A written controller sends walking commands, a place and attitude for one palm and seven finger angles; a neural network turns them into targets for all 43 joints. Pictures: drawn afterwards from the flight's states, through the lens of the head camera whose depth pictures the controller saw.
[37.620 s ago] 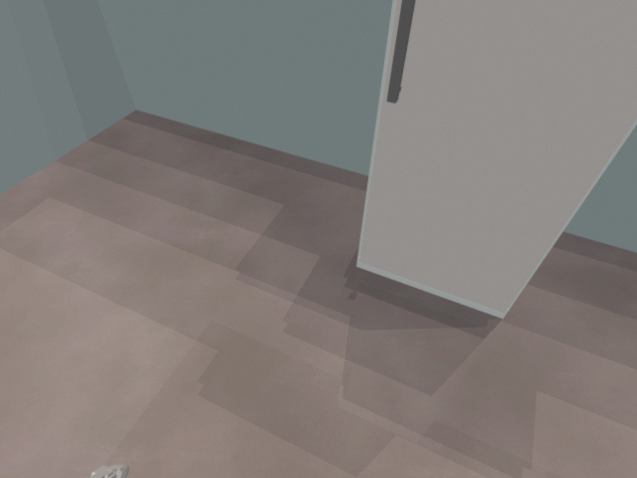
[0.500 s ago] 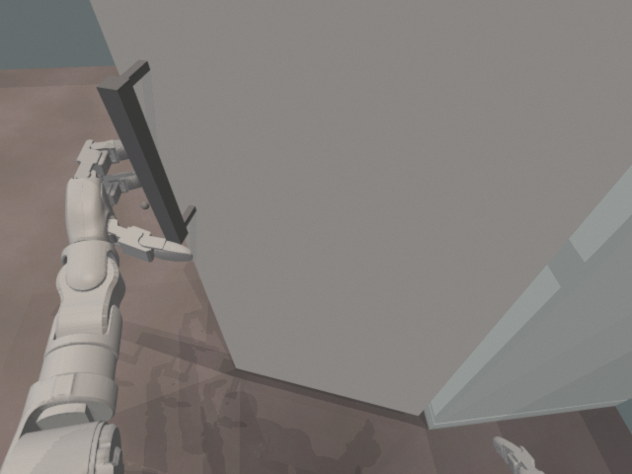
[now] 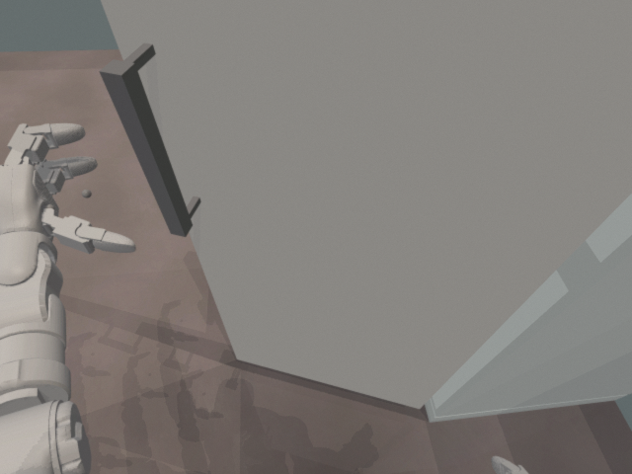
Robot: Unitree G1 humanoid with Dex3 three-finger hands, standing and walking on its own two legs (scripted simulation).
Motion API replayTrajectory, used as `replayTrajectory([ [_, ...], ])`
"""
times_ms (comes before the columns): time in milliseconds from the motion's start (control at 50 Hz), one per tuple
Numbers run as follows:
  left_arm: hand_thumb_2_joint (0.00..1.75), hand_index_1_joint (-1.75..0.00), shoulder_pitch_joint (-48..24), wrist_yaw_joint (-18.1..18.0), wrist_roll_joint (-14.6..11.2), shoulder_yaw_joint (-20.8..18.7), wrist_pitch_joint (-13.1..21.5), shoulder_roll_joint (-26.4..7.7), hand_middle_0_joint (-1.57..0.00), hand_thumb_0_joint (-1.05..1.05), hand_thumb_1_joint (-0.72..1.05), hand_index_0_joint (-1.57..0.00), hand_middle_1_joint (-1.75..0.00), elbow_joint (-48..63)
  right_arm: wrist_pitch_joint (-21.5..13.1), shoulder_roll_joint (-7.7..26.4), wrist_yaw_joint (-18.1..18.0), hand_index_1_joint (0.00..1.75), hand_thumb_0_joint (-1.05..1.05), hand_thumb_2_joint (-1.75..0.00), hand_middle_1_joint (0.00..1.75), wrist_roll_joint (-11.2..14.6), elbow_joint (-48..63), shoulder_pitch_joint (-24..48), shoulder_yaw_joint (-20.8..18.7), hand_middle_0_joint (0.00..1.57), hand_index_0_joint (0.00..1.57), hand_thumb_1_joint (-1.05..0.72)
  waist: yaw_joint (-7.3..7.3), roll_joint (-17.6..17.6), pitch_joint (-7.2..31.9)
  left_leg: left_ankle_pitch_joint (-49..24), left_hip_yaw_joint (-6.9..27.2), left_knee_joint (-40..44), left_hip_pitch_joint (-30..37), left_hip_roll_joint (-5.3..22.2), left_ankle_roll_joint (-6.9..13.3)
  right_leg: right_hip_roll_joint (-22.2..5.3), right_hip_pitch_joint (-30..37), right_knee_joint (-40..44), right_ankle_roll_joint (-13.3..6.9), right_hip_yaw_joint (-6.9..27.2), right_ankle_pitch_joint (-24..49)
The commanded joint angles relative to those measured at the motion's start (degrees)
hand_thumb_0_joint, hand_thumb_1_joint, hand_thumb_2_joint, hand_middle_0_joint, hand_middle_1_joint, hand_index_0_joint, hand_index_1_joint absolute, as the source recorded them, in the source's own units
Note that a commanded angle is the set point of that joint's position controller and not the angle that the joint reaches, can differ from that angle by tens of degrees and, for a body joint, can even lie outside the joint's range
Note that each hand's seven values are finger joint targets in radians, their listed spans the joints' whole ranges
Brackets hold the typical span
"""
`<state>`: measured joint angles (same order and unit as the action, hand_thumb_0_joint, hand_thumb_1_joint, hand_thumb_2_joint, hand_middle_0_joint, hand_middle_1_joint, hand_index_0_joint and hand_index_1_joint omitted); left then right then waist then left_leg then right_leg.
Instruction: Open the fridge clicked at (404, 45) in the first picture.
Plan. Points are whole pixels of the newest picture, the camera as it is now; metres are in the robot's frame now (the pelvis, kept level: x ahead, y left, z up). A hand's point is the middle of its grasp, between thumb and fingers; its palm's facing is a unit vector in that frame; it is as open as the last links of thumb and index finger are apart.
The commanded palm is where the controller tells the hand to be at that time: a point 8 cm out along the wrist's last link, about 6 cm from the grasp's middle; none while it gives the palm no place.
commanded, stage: slip the hand off the handle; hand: left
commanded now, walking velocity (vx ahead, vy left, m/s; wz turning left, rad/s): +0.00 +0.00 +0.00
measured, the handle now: (165, 153) +0.45 +0.21 +0.16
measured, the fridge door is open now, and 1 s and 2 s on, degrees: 69 69 69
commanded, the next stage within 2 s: draw the hand back to the body in 0.66 s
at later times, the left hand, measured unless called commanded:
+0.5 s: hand (35, 262) +0.30 +0.30 +0.14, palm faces +0.32 -0.94 -0.15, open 14.7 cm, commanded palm +0.26 +0.33 +0.15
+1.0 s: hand (41, 292) +0.26 +0.27 +0.15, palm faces +0.03 -1.00 -0.08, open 14.7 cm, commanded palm +0.21 +0.32 +0.15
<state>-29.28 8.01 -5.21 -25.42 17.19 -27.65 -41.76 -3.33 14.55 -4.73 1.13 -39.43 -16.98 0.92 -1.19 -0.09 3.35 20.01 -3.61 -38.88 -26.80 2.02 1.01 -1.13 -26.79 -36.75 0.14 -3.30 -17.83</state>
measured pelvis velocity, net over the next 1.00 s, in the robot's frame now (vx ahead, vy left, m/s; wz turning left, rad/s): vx -0.01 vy -0.01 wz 0.03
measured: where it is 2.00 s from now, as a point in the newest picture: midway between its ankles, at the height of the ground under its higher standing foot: outside the picture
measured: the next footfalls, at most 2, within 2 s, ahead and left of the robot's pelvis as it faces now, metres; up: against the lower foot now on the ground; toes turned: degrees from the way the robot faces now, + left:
none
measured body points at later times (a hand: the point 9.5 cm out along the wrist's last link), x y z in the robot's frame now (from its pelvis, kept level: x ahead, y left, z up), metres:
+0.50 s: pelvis -0.01 +0.01 +0.00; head +0.00 +0.02 +0.45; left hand +0.27 +0.35 +0.15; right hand +0.16 -0.22 -0.09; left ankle -0.01 +0.11 -0.72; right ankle +0.00 -0.12 -0.72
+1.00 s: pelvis -0.01 -0.01 +0.01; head -0.02 -0.02 +0.46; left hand +0.25 +0.33 +0.16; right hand +0.17 -0.25 -0.07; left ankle -0.01 +0.11 -0.72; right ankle +0.00 -0.12 -0.72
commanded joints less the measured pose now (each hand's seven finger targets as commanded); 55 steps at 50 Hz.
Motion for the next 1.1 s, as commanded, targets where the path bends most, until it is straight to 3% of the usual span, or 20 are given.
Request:
replayTrajectory([
  [0,0.20,-1.15,-16.4,2.2,-2.2,-3.2,4.1,-16.8,-0.25,0.00,-0.55,-0.25,-1.15,12.9,-1.9,9.5,-0.7,0.30,0.00,-0.90,0.30,0.3,6.9,-1.5,-3.7,0.20,0.20,-0.90,1.06,-4.9,19.7,-19.8,2.7,3.6,9.3,-1.4,0.4,1.6,8.2,2.9,-1.6,2.0,17.4],
  [60,0.20,-1.15,-11.9,3.4,-4.0,-0.6,3.6,-12.6,-0.25,0.00,-0.55,-0.25,-1.15,18.4,-2.0,9.2,-0.4,0.30,0.00,-0.90,0.30,0.6,8.5,-1.1,-4.0,0.20,0.20,-0.90,1.50,-6.0,20.8,-24.2,3.3,3.5,11.9,-0.9,0.2,2.0,8.1,2.6,-1.8,1.3,18.5],
  [160,0.20,-1.15,-1.9,1.6,-5.8,-4.5,1.8,-14.0,-0.25,0.00,-0.55,-0.25,-1.15,25.9,-2.6,9.5,-0.1,0.30,0.00,-0.90,0.30,0.6,9.9,0.3,-4.2,0.20,0.20,-0.90,3.26,-3.0,16.9,-24.2,3.7,4.7,10.3,-0.6,0.0,2.1,8.5,2.9,-1.7,0.6,17.7],
  [200,0.20,-1.15,-1.2,0.5,-5.6,-4.3,0.8,-13.1,-0.25,0.00,-0.55,-0.25,-1.15,27.0,-2.8,9.2,-0.2,0.30,0.00,-0.90,0.30,0.9,10.2,1.2,-3.8,0.20,0.20,-0.90,2.79,-2.4,14.0,-20.9,3.8,5.7,8.9,-0.7,-0.1,2.2,7.6,3.2,-1.5,0.3,15.3],
  [240,0.20,-1.15,-2.7,-0.5,-5.1,-4.4,0.5,-13.6,-0.25,0.00,-0.55,-0.25,-1.15,30.3,-3.2,9.1,-0.4,0.30,0.00,-0.90,0.30,0.7,10.5,2.3,-3.6,0.20,0.20,-0.90,2.59,-3.8,13.0,-17.9,4.1,6.4,8.9,-0.8,-0.2,2.1,6.8,3.4,-1.6,0.4,12.7],
  [280,0.20,-1.15,-0.6,-1.2,-4.3,-4.9,0.8,-14.3,-0.25,0.00,-0.55,-0.25,-1.15,34.6,-3.6,8.7,-0.6,0.30,0.00,-0.90,0.30,0.5,10.8,2.8,-3.5,0.20,0.20,-0.90,3.04,-6.3,15.3,-20.2,4.0,6.1,10.9,-0.7,-0.3,2.1,7.8,3.1,-1.8,0.6,13.5],
  [300,0.20,-1.15,0.7,-1.3,-4.2,-3.3,1.1,-12.3,-0.25,0.00,-0.55,-0.25,-1.15,37.3,-4.1,8.2,-0.5,0.30,0.00,-0.90,0.30,0.3,11.2,3.3,-3.4,0.20,0.20,-0.90,3.30,-8.4,16.1,-21.6,4.1,5.9,12.3,-0.7,-0.6,2.0,7.6,2.9,-1.9,0.5,13.6],
  [340,0.20,-1.15,2.5,-1.0,-4.5,-2.0,1.4,-10.8,-0.25,0.00,-0.55,-0.25,-1.15,38.5,-4.9,8.0,-0.6,0.30,0.00,-0.90,0.30,0.3,10.8,4.0,-3.2,0.20,0.20,-0.90,2.70,-8.5,15.1,-20.5,4.4,5.8,13.1,-0.5,-0.9,2.2,6.3,3.1,-1.8,0.3,12.3],
  [400,0.20,-1.15,4.5,0.2,-5.8,-0.7,0.9,-8.7,-0.25,0.00,-0.55,-0.25,-1.15,38.2,-5.6,8.0,-1.1,0.30,0.00,-0.90,0.30,0.6,10.4,4.8,-3.0,0.20,0.20,-0.90,2.08,-5.5,13.0,-17.3,5.0,6.4,12.4,-0.3,-1.0,2.3,5.9,3.8,-1.7,0.0,10.5],
  [500,0.20,-1.15,6.8,1.6,-6.9,2.2,-2.6,-5.6,-0.25,0.00,-0.55,-0.25,-1.15,39.6,-7.1,7.7,-1.8,0.30,0.00,-0.90,0.30,1.2,10.8,6.7,-2.3,0.20,0.20,-0.90,2.63,-5.8,9.8,-11.9,5.9,8.1,11.8,-0.6,-1.2,1.8,5.4,4.8,-1.8,-0.3,7.4],
  [560,0.20,-1.15,7.5,1.1,-6.3,2.1,-4.0,-6.1,-0.25,0.00,-0.55,-0.25,-1.15,41.1,-7.7,7.8,-2.2,0.30,0.00,-0.90,0.30,1.2,10.8,7.2,-2.0,0.20,0.20,-0.90,2.57,-3.6,8.4,-10.3,5.7,8.3,11.0,-0.8,-0.8,1.6,5.9,5.3,-1.8,-0.2,6.9],
  [640,0.20,-1.15,13.8,0.1,-6.6,-0.6,-3.4,-7.4,-0.25,0.00,-0.55,-0.25,-1.15,45.5,-8.7,7.2,-1.9,0.30,0.00,-0.90,0.30,0.8,11.5,8.0,-1.6,0.20,0.20,-0.90,4.14,-3.6,10.3,-12.5,5.4,8.1,11.6,-1.1,-1.0,1.6,8.0,5.1,-1.7,-0.3,8.4],
  [700,0.20,-1.15,7.8,-0.6,-6.7,-0.3,-2.5,-7.7,-0.25,0.00,-0.55,-0.25,-1.15,46.7,-9.1,6.9,-2.1,0.30,0.00,-0.90,0.30,0.8,10.7,8.7,-1.2,0.20,0.20,-0.90,2.89,-3.8,8.5,-9.8,5.2,8.2,10.9,-1.3,-0.7,1.4,7.0,5.8,-1.5,0.2,6.5],
  [760,0.20,-1.15,8.6,-0.7,-6.5,-1.9,-2.0,-9.4,-0.25,0.00,-0.55,-0.25,-1.15,45.0,-9.6,7.1,-2.5,0.30,0.00,-0.90,0.30,0.7,9.8,8.7,-1.2,0.20,0.20,-0.90,3.03,-4.6,8.1,-9.0,4.7,7.9,10.5,-1.3,-0.4,1.3,7.3,6.4,-1.6,0.7,5.8],
  [780,0.20,-1.15,11.1,6.4,-10.4,1.6,-5.8,-7.8,-0.25,0.00,-0.55,-0.25,-1.15,38.4,-10.0,8.5,-3.1,0.30,0.00,-0.90,0.30,2.0,9.8,8.5,-0.4,0.20,0.20,-0.90,1.00,-5.7,10.1,-7.5,4.7,9.3,12.7,-0.9,-0.1,0.6,10.9,7.4,-1.9,1.3,6.2],
  [800,0.20,-1.15,7.0,10.1,-12.3,0.1,-7.2,-10.4,-0.25,0.00,-0.55,-0.25,-1.15,42.0,-10.3,8.0,-4.0,0.30,0.00,-0.90,0.30,2.7,10.7,9.4,-0.3,0.20,0.20,-0.90,1.83,-6.6,10.6,-7.6,4.6,9.3,12.9,-1.2,0.3,0.3,12.3,8.3,-1.7,1.7,7.0],
  [860,0.20,-1.15,8.5,16.0,-14.5,-4.3,-11.2,-15.4,-0.25,0.00,-0.55,-0.25,-1.15,41.1,-11.1,8.3,-5.3,0.30,0.00,-0.90,0.30,2.7,11.4,9.8,0.1,0.20,0.20,-0.90,2.77,-4.6,12.4,-11.2,4.4,8.9,13.2,-1.4,1.0,0.2,15.7,8.7,-1.4,2.0,11.1],
  [940,0.20,-1.15,13.6,23.7,-18.2,-6.7,-14.8,-16.9,-0.25,0.00,-0.55,-0.25,-1.15,39.4,-12.8,8.2,-4.3,0.30,0.00,-0.90,0.30,3.2,12.9,10.1,0.6,0.20,0.20,-0.90,3.31,-3.2,9.3,-14.6,5.0,8.6,13.5,-2.1,1.3,-0.1,16.2,8.9,-0.9,2.0,15.8],
  [980,0.20,-1.15,17.2,24.4,-19.3,-9.2,-15.4,-17.6,-0.25,0.00,-0.55,-0.25,-1.15,38.6,-13.2,8.2,-3.3,0.30,0.00,-0.90,0.30,3.1,13.6,9.7,0.3,0.20,0.20,-0.90,4.29,-2.2,7.6,-16.1,5.0,8.2,12.3,-2.0,1.1,-0.2,15.9,8.6,-0.6,2.1,17.6],
  [1080,0.20,-1.15,24.8,22.7,-20.0,-7.7,-16.9,-13.0,-0.25,0.00,-0.55,-0.25,-1.15,41.9,-14.7,8.4,-1.5,0.30,0.00,-0.90,0.30,3.3,15.4,9.4,-0.6,0.20,0.20,-0.90,4.76,-1.3,6.1,-14.3,4.3,8.0,12.1,-1.8,1.0,-0.3,13.3,8.9,0.0,2.0,14.5],
])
